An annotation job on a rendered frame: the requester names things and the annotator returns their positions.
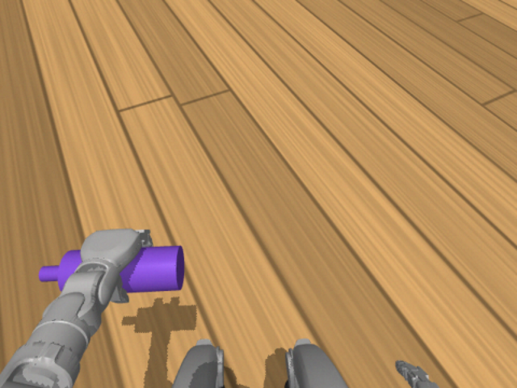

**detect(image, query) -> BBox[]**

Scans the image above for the left robot arm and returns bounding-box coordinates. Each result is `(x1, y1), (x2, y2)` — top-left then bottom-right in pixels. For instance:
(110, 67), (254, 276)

(0, 259), (120, 388)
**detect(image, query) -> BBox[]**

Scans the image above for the left robot hand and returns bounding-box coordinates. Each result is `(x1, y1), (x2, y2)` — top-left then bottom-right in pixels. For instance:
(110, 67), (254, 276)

(80, 229), (153, 303)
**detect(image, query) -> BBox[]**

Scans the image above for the bottle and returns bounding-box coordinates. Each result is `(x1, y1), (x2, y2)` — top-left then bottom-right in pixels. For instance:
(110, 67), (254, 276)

(39, 246), (184, 293)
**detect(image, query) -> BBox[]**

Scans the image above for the right robot hand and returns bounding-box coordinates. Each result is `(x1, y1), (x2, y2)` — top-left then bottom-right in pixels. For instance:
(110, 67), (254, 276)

(395, 361), (439, 388)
